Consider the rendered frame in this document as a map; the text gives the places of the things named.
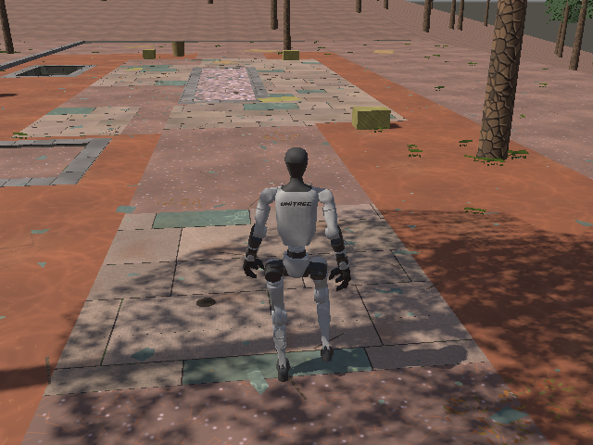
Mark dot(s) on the left robot upper arm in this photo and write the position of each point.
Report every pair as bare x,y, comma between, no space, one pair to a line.
267,196

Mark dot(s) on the robot left forearm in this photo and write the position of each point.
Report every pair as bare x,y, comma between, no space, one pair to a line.
253,246

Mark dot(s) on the right robot hand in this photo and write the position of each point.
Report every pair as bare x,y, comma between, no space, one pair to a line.
345,275

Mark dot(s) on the robot right shin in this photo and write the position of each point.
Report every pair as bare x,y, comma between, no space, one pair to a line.
324,319

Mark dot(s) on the robot left thigh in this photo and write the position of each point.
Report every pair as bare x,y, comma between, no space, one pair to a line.
274,275

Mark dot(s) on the left robot hand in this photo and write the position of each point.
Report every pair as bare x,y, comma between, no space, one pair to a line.
253,264

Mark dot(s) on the robot right forearm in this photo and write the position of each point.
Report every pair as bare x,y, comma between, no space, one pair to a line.
340,251

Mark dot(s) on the right robot upper arm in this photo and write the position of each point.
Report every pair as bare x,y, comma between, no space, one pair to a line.
326,197

